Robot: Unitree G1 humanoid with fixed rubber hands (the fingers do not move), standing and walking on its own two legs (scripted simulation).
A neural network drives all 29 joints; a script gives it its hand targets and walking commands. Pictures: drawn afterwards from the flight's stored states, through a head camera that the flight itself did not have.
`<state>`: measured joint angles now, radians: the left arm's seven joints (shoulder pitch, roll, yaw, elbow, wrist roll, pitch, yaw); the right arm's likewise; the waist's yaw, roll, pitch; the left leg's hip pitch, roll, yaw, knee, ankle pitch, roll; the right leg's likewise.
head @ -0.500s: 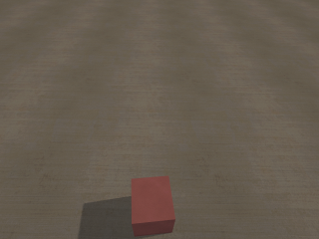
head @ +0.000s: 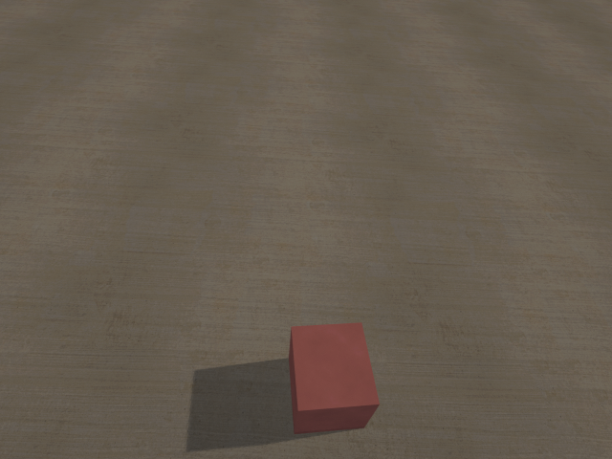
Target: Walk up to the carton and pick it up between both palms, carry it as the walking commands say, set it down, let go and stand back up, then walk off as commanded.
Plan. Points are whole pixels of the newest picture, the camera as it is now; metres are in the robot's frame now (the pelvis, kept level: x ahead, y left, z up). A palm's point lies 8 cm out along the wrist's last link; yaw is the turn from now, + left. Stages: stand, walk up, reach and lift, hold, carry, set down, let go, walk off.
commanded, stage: stand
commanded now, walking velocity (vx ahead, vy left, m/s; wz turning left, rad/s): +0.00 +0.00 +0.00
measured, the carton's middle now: (328, 377) +0.48 -0.10 -0.65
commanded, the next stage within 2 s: walk off in 0.02 s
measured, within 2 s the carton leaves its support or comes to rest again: rests again in 1.80 s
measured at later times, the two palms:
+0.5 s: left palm out of the picture -0.04 +0.30 -0.13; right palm out of the picture -0.01 -0.18 -0.11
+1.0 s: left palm (274, 243) +0.50 +0.07 -0.06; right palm out of the picture -0.08 -0.08 -0.14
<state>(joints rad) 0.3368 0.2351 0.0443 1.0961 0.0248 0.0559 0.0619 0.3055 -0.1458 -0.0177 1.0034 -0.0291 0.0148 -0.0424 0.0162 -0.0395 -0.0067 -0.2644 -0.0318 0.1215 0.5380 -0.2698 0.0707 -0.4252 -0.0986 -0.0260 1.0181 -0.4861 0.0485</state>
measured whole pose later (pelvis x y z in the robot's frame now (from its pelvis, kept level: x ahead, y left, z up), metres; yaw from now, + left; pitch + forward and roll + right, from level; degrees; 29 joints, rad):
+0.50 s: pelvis -0.02 +0.07 +0.01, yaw -9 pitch +0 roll +2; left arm 0.40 0.18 0.03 1.09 -0.02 0.02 0.03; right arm 0.27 -0.20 -0.04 0.97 -0.03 -0.03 0.03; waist 0.03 -0.06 0.01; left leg -0.39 0.01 0.05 0.81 -0.33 -0.06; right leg -0.22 -0.02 0.08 0.45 -0.23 -0.01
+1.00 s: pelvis +0.16 +0.04 -0.02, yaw -33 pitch +0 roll -1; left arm -0.07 0.27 0.08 0.71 0.02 0.02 -0.12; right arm 0.56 -0.21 -0.01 1.09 -0.04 -0.11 -0.01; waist -0.13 0.03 -0.01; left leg 0.28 0.09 0.43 0.21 -0.46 -0.10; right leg -0.77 -0.13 -0.15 0.99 -0.11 -0.05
